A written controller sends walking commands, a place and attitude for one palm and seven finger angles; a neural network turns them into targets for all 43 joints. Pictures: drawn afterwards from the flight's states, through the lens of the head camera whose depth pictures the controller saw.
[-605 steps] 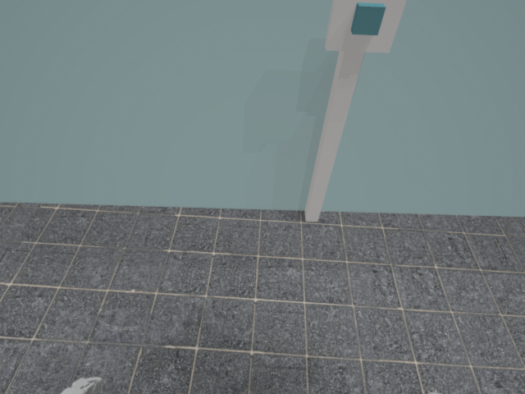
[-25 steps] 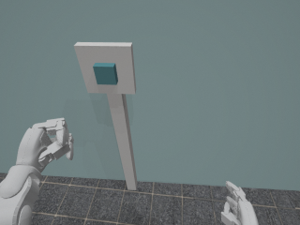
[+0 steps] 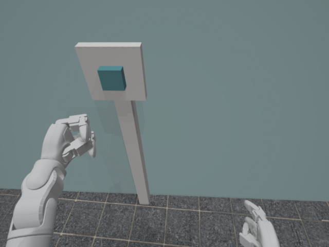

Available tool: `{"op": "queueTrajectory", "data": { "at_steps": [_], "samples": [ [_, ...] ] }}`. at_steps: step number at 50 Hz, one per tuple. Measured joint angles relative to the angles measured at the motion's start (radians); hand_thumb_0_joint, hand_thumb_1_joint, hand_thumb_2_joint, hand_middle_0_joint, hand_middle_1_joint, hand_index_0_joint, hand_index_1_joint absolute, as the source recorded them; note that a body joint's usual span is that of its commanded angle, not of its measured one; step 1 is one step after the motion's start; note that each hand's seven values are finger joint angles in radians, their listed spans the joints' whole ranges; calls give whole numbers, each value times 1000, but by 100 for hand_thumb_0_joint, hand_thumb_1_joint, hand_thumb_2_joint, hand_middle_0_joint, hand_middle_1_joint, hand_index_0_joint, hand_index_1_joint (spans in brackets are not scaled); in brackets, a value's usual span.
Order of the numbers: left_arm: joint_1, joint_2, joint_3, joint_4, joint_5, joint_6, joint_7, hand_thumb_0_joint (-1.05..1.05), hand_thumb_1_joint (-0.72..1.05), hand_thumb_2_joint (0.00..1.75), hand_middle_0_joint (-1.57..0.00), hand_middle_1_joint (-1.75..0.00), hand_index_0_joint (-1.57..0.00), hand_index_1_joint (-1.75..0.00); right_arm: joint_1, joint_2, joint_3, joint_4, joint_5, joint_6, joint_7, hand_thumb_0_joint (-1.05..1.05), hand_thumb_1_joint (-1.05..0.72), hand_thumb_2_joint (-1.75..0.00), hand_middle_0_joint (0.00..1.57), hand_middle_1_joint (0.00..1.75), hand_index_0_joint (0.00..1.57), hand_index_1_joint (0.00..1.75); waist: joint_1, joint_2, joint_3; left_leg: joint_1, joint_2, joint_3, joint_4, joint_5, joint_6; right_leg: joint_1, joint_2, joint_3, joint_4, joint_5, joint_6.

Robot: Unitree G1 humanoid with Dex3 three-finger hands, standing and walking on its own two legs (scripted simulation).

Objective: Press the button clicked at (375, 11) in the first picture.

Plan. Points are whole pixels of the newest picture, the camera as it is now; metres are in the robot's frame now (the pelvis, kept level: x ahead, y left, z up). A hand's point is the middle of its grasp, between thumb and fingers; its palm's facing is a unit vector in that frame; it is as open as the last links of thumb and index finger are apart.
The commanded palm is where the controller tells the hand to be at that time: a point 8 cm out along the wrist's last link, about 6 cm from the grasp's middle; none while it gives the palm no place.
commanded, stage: aim a knuckle at the button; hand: left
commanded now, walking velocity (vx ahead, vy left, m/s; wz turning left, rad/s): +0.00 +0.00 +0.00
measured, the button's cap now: (112, 77) +0.52 +0.21 +0.17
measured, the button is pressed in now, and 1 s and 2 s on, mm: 0 0 0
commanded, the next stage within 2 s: press the button with the knuckle in 1.62 s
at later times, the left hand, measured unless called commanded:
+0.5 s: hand (107, 121) +0.36 +0.18 +0.15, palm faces +0.07 -1.00 -0.02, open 3.1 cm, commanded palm +0.34 +0.23 +0.15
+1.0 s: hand (121, 106) +0.43 +0.17 +0.14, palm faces +0.05 -1.00 -0.01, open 3.1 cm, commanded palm +0.39 +0.22 +0.14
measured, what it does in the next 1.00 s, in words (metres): stands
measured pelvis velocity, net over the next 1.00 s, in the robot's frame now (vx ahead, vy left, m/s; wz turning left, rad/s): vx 0.01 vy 0.00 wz -0.04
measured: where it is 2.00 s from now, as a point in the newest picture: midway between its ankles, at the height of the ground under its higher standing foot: outside the picture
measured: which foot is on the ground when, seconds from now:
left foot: down 0.00-1.00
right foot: down 0.00-1.00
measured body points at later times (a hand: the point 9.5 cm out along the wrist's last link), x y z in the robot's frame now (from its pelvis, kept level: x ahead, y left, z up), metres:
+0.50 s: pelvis +0.00 +0.00 +0.00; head -0.01 -0.01 +0.45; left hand +0.35 +0.23 +0.15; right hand +0.17 -0.24 -0.09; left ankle +0.06 +0.13 -0.73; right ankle -0.04 -0.11 -0.73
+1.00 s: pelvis +0.01 +0.00 +0.00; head +0.02 -0.01 +0.45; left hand +0.42 +0.22 +0.14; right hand +0.10 -0.26 -0.12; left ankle +0.06 +0.13 -0.73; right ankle -0.04 -0.11 -0.73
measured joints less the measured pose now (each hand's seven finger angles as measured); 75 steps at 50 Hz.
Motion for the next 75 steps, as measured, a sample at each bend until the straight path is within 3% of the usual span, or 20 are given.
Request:
{"op": "queueTrajectory", "data": {
  "at_steps": [20, 35, 45, 52, 60, 65, 75],
  "samples": [
    [-196, -11, -19, 229, 49, -33, 74, 1, 90, 90, -130, -150, -130, -150, 11, -9, -22, 13, -2, 90, 13, 1, -90, -90, 20, 30, 20, 30, -28, -12, 6, -13, 3, 15, -7, -2, 2, -21, 1, 16, -3, 2, 1],
    [-398, 13, 3, 507, 73, -98, 83, 1, 90, 90, -130, -150, -130, -150, 41, -13, -34, 22, 1, 147, 17, 1, -90, -90, 20, 30, 20, 30, -59, -16, 3, -58, 12, 16, 10, -6, -1, -67, 9, 19, 12, 0, -2],
    [-536, 26, 11, 685, 90, -172, 86, 1, 90, 90, -130, -150, -130, -150, 83, -23, -53, 42, -1, 168, 25, 1, -90, -90, 20, 30, 20, 30, -77, -18, 1, -108, 15, 17, 36, -17, 1, -115, 11, 22, 31, -6, -2],
    [-484, 13, 40, 653, 94, -206, 89, 1, 90, 90, -130, -150, -130, -150, 119, -22, -65, 28, -5, 184, 42, 1, -90, -90, 20, 30, 20, 30, -86, -15, -18, -103, 19, 40, 31, -28, 3, -121, 12, 45, 28, -9, 2],
    [-428, 18, 38, 598, 88, -188, 88, 1, 90, 90, -130, -150, -130, -150, 110, -16, -64, 17, 2, 193, 35, 1, -90, -90, 20, 30, 20, 30, -74, -14, -15, -92, 20, 37, 35, -35, 4, -103, 13, 42, 21, -11, 2],
    [-464, 7, 11, 612, 84, -181, 87, 1, 90, 90, -130, -150, -130, -150, 79, -16, -58, 22, 3, 188, 29, 1, -90, -90, 20, 30, 20, 30, -63, -16, -13, -102, 15, 23, 42, -32, 4, -105, 10, 28, 24, -12, 3],
    [-541, -15, -9, 690, 100, -185, 112, 1, 90, 90, -130, -150, -130, -150, 46, -11, -49, 2, -3, 188, 37, 1, -90, -90, 20, 30, 20, 30, -67, -16, -18, -121, 13, 20, 51, -30, 5, -126, 8, 26, 40, -15, 3]
  ]
}}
